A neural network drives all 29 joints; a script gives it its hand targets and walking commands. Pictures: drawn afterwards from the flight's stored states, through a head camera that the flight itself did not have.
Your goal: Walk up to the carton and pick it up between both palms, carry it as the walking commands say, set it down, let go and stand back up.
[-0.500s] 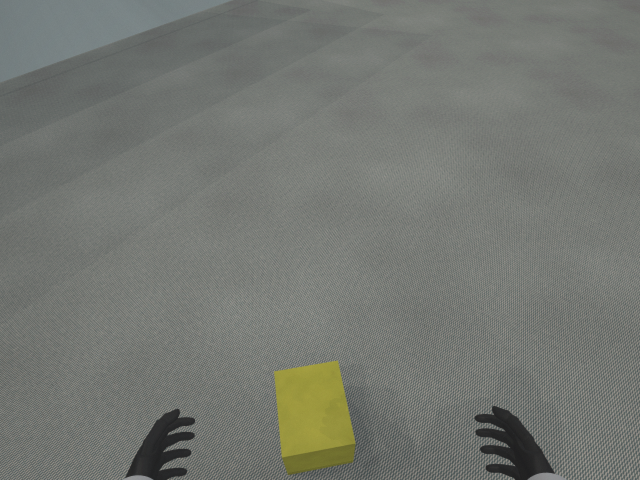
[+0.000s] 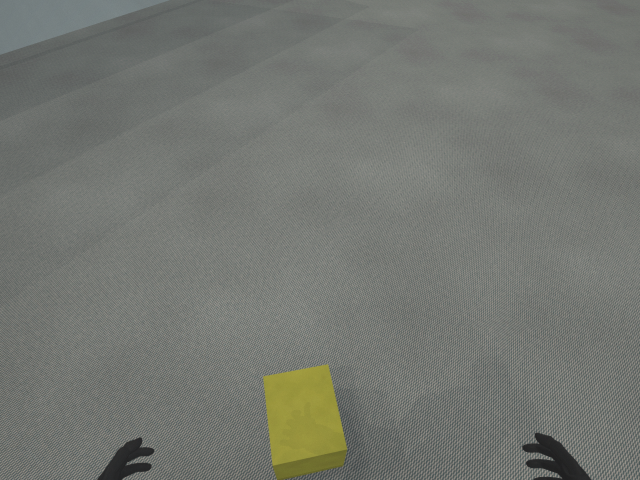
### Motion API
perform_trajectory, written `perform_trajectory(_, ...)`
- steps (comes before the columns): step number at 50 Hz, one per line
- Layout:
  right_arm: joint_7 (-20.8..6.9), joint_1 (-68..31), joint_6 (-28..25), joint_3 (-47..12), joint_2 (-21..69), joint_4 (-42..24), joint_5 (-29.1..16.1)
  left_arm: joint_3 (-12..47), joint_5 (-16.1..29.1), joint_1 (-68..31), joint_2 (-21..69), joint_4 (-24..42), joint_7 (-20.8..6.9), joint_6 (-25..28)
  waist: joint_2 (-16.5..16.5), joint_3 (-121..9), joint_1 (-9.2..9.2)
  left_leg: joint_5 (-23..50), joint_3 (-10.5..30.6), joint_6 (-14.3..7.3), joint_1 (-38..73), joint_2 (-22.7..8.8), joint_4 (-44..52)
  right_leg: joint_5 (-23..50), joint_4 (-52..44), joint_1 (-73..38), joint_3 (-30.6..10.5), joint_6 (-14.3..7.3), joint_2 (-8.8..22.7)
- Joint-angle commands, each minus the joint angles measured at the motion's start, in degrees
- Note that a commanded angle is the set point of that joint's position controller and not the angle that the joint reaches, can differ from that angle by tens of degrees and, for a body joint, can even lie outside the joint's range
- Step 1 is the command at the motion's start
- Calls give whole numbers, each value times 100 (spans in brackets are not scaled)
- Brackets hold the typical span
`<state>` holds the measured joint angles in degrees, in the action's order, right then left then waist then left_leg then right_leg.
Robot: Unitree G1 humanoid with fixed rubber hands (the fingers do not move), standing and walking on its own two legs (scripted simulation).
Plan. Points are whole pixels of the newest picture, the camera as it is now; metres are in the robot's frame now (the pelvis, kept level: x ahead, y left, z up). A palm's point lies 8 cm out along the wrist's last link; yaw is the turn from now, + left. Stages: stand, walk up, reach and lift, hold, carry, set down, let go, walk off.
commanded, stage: stand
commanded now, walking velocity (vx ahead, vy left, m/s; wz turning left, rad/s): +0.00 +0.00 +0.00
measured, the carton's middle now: (303, 421) +0.41 +0.05 -0.68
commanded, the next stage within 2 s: none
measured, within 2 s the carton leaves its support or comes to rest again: neither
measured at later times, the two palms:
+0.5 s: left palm out of the picture +0.10 +0.30 -0.10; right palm out of the picture +0.09 -0.30 -0.09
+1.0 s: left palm out of the picture +0.08 +0.30 -0.10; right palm out of the picture +0.07 -0.31 -0.09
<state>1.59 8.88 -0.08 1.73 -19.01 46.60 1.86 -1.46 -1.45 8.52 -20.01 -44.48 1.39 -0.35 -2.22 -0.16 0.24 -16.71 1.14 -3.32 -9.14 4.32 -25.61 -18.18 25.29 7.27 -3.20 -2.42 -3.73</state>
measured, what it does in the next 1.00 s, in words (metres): stands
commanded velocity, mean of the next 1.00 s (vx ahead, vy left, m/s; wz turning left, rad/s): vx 0.00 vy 0.00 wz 0.00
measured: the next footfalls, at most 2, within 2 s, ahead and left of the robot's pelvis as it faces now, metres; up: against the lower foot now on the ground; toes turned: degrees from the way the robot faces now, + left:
none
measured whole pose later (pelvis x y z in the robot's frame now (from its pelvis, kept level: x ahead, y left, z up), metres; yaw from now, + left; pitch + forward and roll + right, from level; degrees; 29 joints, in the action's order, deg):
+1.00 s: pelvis -0.03 +0.00 +0.01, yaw -1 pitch -2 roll +0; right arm 1.2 6.5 -1.0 0.5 -21.4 58.6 0.9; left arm -0.1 -0.8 7.3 -22.1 -57.1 1.2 0.9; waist -1.2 1.0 0.1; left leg -10.7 1.1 -3.0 -5.3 3.6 -18.0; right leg -11.8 17.6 3.6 -4.1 -2.3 -3.8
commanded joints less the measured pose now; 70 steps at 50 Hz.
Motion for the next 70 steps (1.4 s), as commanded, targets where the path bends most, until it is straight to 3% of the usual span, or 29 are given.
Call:
perform_trajectory(1,36,-137,-80,227,-978,-184,-12,-180,11,-171,-815,210,33,88,239,-452,-10,2814,870,274,431,-991,229,2292,-136,-79,-650,155,800)
perform_trajectory(34,-11,-451,-135,100,-1167,757,-78,-48,53,-338,-1056,-764,12,173,195,-47,-9,1563,877,171,478,-1057,893,1539,-892,-121,-851,99,928)
perform_trajectory(70,-25,-520,-165,1,-1287,1087,-114,-22,82,-388,-1186,-1167,-9,202,215,-65,-12,1688,878,122,578,-1108,1002,1624,-1035,-171,-819,71,958)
